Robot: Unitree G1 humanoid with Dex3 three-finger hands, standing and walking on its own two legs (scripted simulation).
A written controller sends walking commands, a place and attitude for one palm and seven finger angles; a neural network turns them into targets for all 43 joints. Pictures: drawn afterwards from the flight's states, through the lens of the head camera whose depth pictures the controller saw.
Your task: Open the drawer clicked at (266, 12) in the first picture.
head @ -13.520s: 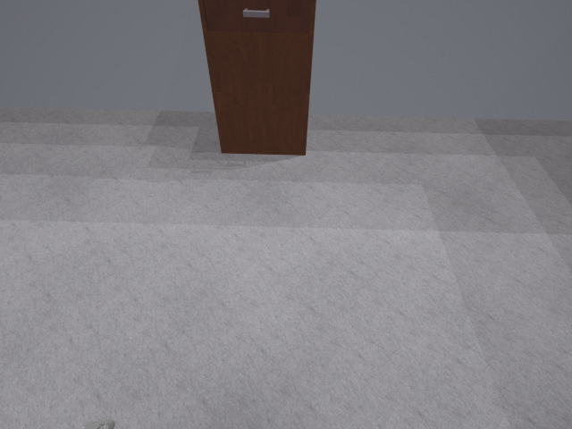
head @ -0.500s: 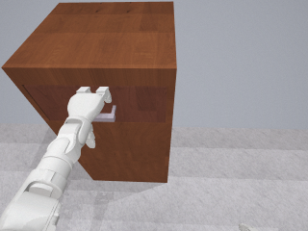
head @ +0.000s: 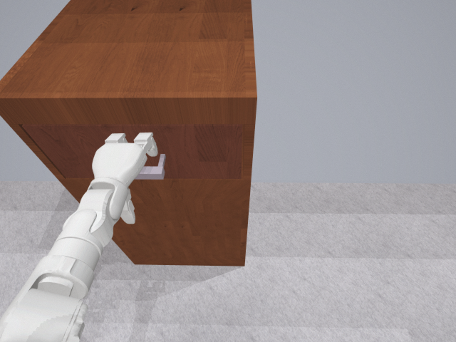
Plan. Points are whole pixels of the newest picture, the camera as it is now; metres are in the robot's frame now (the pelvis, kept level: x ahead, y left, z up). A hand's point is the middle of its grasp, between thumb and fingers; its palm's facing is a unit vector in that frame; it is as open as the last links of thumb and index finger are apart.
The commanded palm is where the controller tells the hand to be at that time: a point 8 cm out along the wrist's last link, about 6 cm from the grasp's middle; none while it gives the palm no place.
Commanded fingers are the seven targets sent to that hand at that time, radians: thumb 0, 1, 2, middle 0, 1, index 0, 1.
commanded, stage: lower the fingers behind the handle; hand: left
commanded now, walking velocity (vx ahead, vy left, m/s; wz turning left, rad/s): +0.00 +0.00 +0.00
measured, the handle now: (140, 165) +0.46 +0.22 +0.00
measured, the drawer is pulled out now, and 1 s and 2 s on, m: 0.00 0.00 0.00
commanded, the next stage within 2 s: close the thumb around the handle in 1.32 s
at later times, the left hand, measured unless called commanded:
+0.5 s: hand (135, 184) +0.41 +0.21 +0.01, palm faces -0.03 -0.05 -1.00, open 13.8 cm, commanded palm +0.39 +0.21 +0.06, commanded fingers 0.00 -0.50 0.30 -0.30 -1.20 -0.30 -1.20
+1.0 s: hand (139, 190) +0.42 +0.21 -0.02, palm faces -0.03 -0.03 -1.00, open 13.8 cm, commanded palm +0.39 +0.21 +0.03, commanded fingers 0.00 -0.50 0.30 -0.30 -1.20 -0.30 -1.20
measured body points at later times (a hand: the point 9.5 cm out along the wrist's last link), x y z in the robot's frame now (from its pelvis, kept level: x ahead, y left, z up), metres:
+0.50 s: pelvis -0.01 +0.00 -0.01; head +0.05 -0.01 +0.44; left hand +0.40 +0.21 +0.06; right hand +0.07 -0.26 -0.14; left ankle -0.03 +0.07 -0.72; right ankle -0.02 -0.08 -0.72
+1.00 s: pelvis -0.02 +0.01 -0.03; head +0.06 +0.00 +0.42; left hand +0.41 +0.21 +0.03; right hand +0.04 -0.26 -0.16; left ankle -0.03 +0.07 -0.72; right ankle -0.02 -0.08 -0.72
